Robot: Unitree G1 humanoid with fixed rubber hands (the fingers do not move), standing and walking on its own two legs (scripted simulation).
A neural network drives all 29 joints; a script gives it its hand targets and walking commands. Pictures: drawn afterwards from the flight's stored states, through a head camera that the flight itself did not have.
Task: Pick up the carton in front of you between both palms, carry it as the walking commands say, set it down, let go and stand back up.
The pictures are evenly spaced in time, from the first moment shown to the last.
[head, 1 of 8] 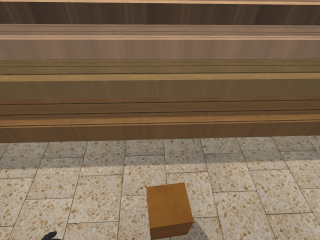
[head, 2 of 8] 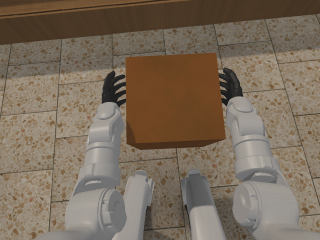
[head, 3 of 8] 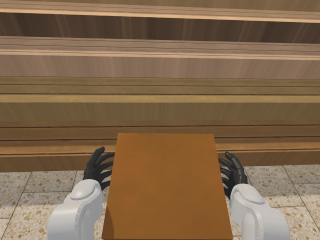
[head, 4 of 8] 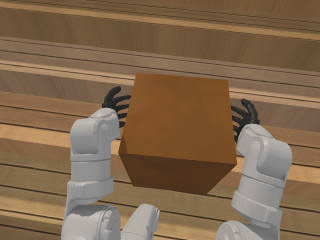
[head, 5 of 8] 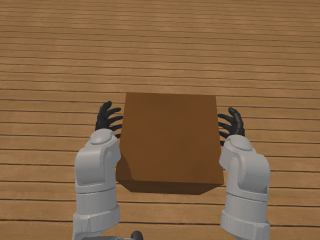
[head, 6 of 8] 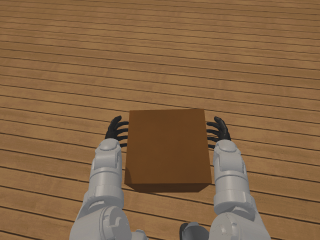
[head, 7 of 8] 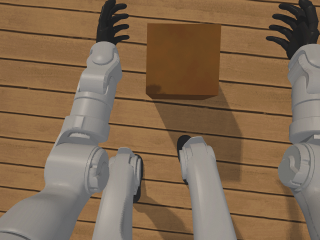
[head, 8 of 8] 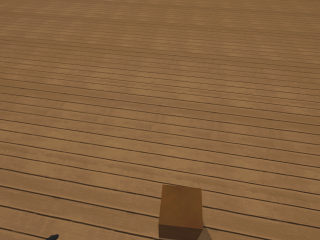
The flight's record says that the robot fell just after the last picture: no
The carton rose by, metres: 2.52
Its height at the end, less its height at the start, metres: +1.77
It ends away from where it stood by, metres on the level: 5.13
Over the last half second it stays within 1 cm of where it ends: yes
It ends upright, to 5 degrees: yes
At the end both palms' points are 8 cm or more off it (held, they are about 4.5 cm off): yes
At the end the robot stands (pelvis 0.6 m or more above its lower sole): yes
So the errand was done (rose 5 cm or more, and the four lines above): yes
